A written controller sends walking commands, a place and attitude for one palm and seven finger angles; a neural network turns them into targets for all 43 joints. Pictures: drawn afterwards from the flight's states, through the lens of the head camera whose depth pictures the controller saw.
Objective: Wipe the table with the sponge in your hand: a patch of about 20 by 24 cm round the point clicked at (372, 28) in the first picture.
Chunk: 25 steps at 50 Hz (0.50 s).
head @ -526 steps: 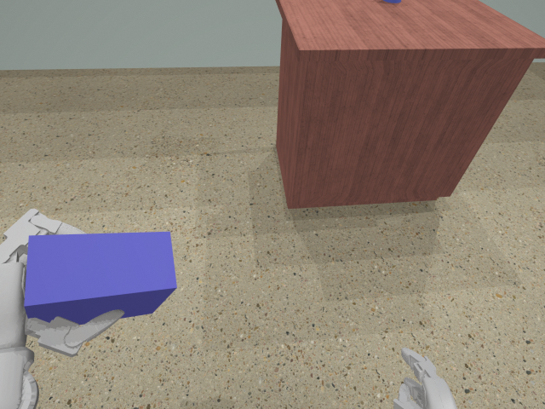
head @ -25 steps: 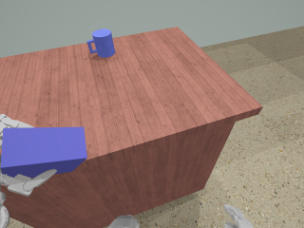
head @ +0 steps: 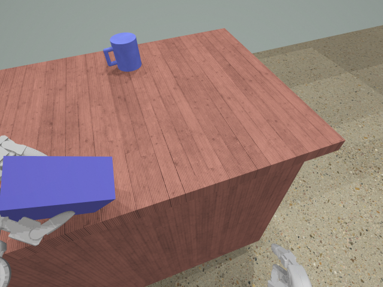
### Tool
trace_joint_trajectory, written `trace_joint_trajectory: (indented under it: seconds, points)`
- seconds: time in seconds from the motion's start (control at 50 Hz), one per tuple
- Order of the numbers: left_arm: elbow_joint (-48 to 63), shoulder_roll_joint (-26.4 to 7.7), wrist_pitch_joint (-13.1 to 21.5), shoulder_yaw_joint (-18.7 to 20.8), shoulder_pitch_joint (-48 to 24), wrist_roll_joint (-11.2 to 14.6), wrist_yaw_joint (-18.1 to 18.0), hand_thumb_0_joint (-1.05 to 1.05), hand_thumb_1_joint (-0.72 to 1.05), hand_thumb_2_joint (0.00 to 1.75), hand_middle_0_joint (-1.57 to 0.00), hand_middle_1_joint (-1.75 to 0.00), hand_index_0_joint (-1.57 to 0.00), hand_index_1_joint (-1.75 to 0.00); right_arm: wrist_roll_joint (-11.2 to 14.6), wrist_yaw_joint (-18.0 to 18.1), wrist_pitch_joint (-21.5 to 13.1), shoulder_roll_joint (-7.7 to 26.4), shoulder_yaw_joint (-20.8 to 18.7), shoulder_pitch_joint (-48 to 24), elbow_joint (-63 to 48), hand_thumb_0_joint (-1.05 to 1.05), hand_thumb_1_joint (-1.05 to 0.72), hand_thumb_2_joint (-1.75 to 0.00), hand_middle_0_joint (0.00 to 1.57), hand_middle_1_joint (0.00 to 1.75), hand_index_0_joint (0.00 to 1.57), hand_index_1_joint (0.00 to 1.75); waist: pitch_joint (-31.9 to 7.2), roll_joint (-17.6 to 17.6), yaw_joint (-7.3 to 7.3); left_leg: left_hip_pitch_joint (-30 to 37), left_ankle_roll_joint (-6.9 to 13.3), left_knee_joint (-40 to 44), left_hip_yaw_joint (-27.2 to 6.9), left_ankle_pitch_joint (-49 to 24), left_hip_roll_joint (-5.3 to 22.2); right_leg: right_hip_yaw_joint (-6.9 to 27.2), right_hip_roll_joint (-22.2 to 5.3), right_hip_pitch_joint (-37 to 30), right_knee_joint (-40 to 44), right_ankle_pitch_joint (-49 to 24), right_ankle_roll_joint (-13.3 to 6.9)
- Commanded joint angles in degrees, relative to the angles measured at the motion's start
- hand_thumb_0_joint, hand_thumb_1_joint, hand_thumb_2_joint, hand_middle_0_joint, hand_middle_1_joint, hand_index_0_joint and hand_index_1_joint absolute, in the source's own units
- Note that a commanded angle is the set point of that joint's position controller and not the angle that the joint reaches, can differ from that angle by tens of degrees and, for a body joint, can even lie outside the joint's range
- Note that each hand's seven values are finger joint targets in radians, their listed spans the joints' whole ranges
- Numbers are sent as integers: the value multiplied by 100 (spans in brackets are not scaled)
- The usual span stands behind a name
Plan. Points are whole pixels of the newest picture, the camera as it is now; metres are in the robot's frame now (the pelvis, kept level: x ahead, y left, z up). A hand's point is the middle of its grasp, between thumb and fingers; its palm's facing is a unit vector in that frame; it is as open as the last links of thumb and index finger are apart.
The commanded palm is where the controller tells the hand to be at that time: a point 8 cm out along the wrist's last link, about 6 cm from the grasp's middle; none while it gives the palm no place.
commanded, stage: come to a stop and stand still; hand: left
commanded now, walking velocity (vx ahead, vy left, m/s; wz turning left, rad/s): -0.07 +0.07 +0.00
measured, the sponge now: (74, 188) +0.23 +0.21 +0.16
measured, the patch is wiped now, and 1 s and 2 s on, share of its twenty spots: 0.00 0.00 0.00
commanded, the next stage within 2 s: look again from close up in 0.82 s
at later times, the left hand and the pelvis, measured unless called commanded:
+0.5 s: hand (13, 191) +0.20 +0.28 +0.18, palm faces +0.37 -0.81 -0.46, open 10.8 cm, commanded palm +0.14 +0.31 +0.19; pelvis -0.04 +0.04 +0.00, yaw -3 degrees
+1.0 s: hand (18, 182) +0.22 +0.28 +0.18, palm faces +0.37 -0.86 -0.36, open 10.8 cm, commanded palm +0.16 +0.32 +0.19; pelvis -0.01 +0.05 +0.01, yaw -2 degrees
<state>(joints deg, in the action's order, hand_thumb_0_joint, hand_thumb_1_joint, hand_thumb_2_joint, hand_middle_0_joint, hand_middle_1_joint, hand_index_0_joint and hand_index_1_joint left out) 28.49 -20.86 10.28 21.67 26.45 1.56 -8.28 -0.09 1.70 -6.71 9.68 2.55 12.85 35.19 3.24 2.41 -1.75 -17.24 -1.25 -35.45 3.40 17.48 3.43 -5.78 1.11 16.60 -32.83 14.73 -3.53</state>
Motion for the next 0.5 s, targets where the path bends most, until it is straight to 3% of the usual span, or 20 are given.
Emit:
trace_joint_trajectory:
  seconds: [0.0, 0.04, 0.06, 0.08, 0.12, 0.14, 0.16, 0.18, 0.22, 0.24, 0.26, 0.28, 0.3, 0.34, 0.36, 0.38, 0.42, 0.44, 0.46, 0.48]
  points:
    - [826, -852, 176, 338, -930, 44, -161, 0, 10, 130, -120, -160, -120, -160, 58, 69, -299, 724, -388, -579, -852, 0, -90, -90, 20, 30, 20, 30, -686, -1394, 95, -536, 14, -1301, -351, 685, -234, 2531, -1870, -530, 1792, -1009, -520]
    - [689, -879, 226, 388, -847, -22, -211, 0, 10, 130, -120, -160, -120, -160, 20, 96, -263, 640, -263, -623, -784, 0, -90, -90, 20, 30, 20, 30, -817, -1029, 63, -608, 41, -998, -374, 633, -195, 1919, -1719, -880, 1437, -1670, -468]
    - [807, -992, 236, 435, -923, -32, -252, 0, 10, 130, -120, -160, -120, -160, 10, 125, -251, 644, -242, -788, -754, 0, -90, -90, 20, 30, 20, 30, -902, -872, 33, -420, 60, -550, -335, 634, -214, 1872, -1698, -930, 1249, -2204, -449]
    - [791, -833, 268, 353, -793, -43, -277, 0, 10, 130, -120, -160, -120, -160, -1, 142, -220, 601, -234, -685, -776, 0, -90, -90, 20, 30, 20, 30, -1001, -894, 42, -347, 76, -240, -216, 438, -255, 1515, -1628, -1164, 1124, -2362, -395]
    - [885, -817, 291, 380, -660, -33, -293, 0, 10, 130, -120, -160, -120, -160, -22, 147, -172, 648, -281, -636, -841, 0, -90, -90, 20, 30, 20, 30, -1088, -943, 43, -40, 65, 395, -65, -112, -375, 1292, -1430, -1260, 1011, -2499, -256]
    - [985, -858, 287, 417, -582, -16, -302, 0, 10, 130, -120, -160, -120, -160, -22, 151, -136, 668, -325, -628, -873, 0, -90, -90, 20, 30, 20, 30, -1128, -877, 50, 248, 66, 741, -58, -539, -403, 1254, -1342, -1180, 941, -2495, -164]
    - [1092, -980, 277, 503, -411, 26, -322, 0, 10, 130, -120, -160, -120, -160, -8, 168, -121, 730, -370, -734, -858, 0, -90, -90, 20, 30, 20, 30, -1181, -655, 55, 604, 93, 957, -140, -1070, -266, 1209, -1269, -1022, 787, -2410, -69]
    - [1257, -855, 299, 426, -344, 44, -313, 0, 10, 130, -120, -160, -120, -160, 0, 169, -99, 762, -403, -688, -938, 0, -90, -90, 20, 30, 20, 30, -1210, -379, 42, 695, 172, 997, -313, -1635, -23, 1057, -1129, -964, 731, -2076, 43]
    - [1454, -958, 313, 526, -261, 75, -281, 0, 10, 130, -120, -160, -120, -160, 52, 158, -54, 895, -471, -712, -1053, 0, -90, -90, 20, 30, 20, 30, -1144, -35, 11, 597, 208, 1050, -592, -1821, 274, 1054, -784, -813, 903, -1163, 161]
    - [1882, -5046, 790, 3552, -5606, -705, -166, 0, 10, 130, -120, -160, -120, -160, -154, 198, -428, 876, -589, 74, -843, 0, -90, -90, 20, 30, 20, 30, 37, -611, -151, -453, 218, -31, 49, -1477, -90, 1553, -764, 41, 1413, -1567, 520]
    - [257, -3164, 571, 2158, -4049, -27, -43, 0, 10, 130, -120, -160, -120, -160, 139, 156, -254, 797, -516, -462, -594, 0, -90, -90, 20, 30, 20, 30, -545, 707, 92, 461, 137, 181, -250, -1087, -42, 1435, -1444, 168, 1124, -1451, -368]
    - [170, -1974, 518, 1327, -2897, 73, 39, 0, 10, 130, -120, -160, -120, -160, 77, 39, -235, 717, -490, -559, -767, 0, -90, -90, 20, 30, 20, 30, -504, 682, 152, 601, 31, 619, -226, -774, -42, 1570, -1165, -14, 934, -1695, -372]
    - [-290, -1679, 556, 1079, -2557, 85, 107, 0, 10, 130, -120, -160, -120, -160, 67, -7, -320, 902, -518, -541, -838, 0, -90, -90, 20, 30, 20, 30, -841, 822, 68, 590, 52, 989, -189, -560, -3, 1409, -998, -316, 838, -1123, -214]
    - [-129, -1133, 565, 646, -1420, 195, 261, 0, 10, 130, -120, -160, -120, -160, 172, -119, -391, 990, -604, -416, -953, 0, -90, -90, 20, 30, 20, 30, -1119, 960, -45, 708, 210, 1176, -280, -556, 71, 1185, -706, -619, 787, -620, 80]
    - [73, -730, 540, 341, -860, 239, 326, 0, 10, 130, -120, -160, -120, -160, 190, -210, -416, 953, -592, -520, -1049, 0, -90, -90, 20, 30, 20, 30, -1314, 1044, -91, 835, 269, 1378, -401, -623, 205, 888, -558, -676, 558, -578, 112]
    - [533, -667, 527, 182, -623, 190, 360, 0, 10, 130, -120, -160, -120, -160, 212, -263, -396, 984, -571, -519, -1187, 0, -90, -90, 20, 30, 20, 30, -1230, 947, -96, 487, 338, 1567, -497, -357, 350, 681, -465, -846, 373, -348, 180]
    - [840, -770, 452, 233, -282, 106, 338, 0, 10, 130, -120, -160, -120, -160, 242, -301, -394, 981, -523, -610, -1318, 0, -90, -90, 20, 30, 20, 30, -959, 223, -146, -250, 394, 1851, -537, 439, 422, 518, -325, -1143, 292, -5, 251]
    - [790, -913, 397, 372, -214, 60, 300, 0, 10, 130, -120, -160, -120, -160, 243, -274, -403, 968, -511, -620, -1353, 0, -90, -90, 20, 30, 20, 30, -819, -317, -160, -355, 383, 1830, -487, 673, 385, 562, -319, -1105, 480, 164, 276]
    - [732, -1149, 347, 644, -186, 52, 218, 0, 10, 130, -120, -160, -120, -160, 248, -239, -394, 1000, -492, -666, -1345, 0, -90, -90, 20, 30, 20, 30, -826, -399, -149, -252, 355, 1863, -451, 686, 340, 554, -286, -1008, 550, 262, 283]
    - [671, -1082, 330, 631, -311, 33, 209, 0, 10, 130, -120, -160, -120, -160, 222, -191, -398, 974, -468, -602, -1402, 0, -90, -90, 20, 30, 20, 30, -723, -779, -107, -271, 346, 1848, -518, 777, 319, 550, -313, -904, 680, 376, 287]
